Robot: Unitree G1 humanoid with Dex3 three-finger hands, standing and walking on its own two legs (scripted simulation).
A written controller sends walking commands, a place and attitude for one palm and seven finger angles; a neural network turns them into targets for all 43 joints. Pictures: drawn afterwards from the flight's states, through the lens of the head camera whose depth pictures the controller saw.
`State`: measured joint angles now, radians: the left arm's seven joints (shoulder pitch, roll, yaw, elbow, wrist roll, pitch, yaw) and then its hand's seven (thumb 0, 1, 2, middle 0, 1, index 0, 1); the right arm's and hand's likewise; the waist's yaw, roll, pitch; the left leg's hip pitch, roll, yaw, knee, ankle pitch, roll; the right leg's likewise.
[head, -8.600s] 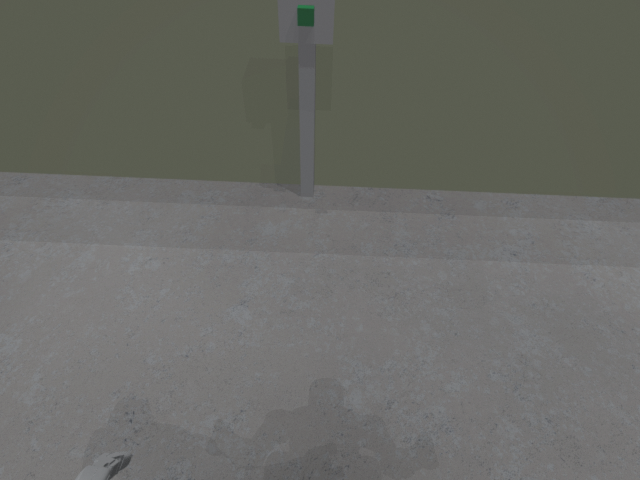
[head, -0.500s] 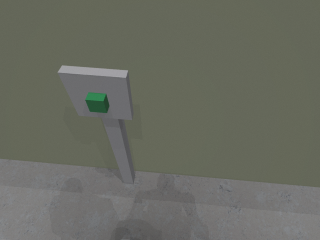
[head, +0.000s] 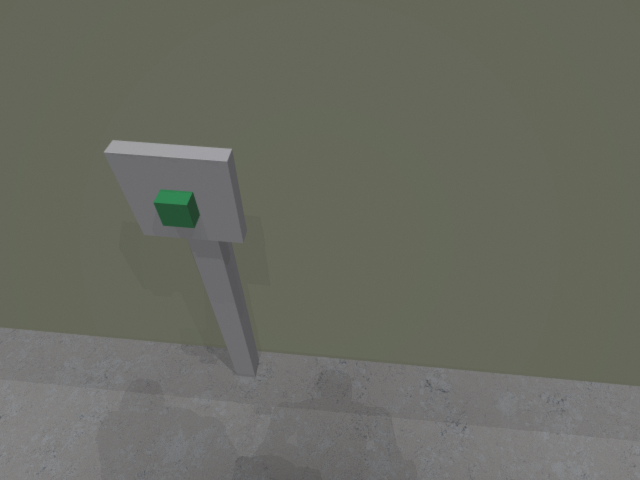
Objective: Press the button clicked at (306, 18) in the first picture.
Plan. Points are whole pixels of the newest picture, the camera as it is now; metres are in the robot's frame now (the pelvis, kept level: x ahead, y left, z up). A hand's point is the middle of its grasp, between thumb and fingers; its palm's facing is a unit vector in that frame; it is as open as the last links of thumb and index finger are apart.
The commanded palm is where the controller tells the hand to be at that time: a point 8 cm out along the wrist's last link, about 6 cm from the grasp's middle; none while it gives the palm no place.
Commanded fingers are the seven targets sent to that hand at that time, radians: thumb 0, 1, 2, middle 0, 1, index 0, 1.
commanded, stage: come to a stop and stand still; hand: left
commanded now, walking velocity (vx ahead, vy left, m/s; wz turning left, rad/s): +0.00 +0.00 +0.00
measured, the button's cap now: (178, 207) +0.48 +0.26 +0.04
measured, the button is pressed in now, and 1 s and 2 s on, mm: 0 0 0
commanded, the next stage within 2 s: look again from close up in 0.36 s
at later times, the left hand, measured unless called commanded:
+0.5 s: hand out of the picture -0.04 +0.16 -0.17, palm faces +0.04 -0.98 -0.18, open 7.4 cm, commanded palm none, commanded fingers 0.00 0.90 0.90 -0.20 -0.30 -0.20 -0.30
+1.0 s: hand out of the picture +0.00 +0.23 -0.17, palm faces +0.02 -0.98 -0.20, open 7.3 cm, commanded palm none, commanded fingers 0.00 0.90 0.90 -0.20 -0.30 -0.20 -0.30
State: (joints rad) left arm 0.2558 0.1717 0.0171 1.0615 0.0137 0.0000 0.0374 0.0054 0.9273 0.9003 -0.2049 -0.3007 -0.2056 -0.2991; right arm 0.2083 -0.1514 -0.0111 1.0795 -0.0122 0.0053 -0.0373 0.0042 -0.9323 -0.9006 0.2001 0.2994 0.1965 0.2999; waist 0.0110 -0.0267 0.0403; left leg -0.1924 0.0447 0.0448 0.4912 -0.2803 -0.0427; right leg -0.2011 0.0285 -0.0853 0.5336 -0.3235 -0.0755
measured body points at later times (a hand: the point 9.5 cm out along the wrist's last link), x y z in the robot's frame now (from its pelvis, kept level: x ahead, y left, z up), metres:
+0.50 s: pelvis -0.01 +0.00 +0.01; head +0.01 +0.00 +0.46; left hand -0.04 +0.21 -0.15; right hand -0.05 -0.20 -0.16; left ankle -0.02 +0.15 -0.73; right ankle -0.02 -0.06 -0.73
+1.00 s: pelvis -0.01 +0.06 +0.00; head +0.00 +0.05 +0.45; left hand +0.00 +0.28 -0.15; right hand -0.02 -0.16 -0.16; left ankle -0.03 +0.14 -0.73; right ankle -0.02 -0.06 -0.73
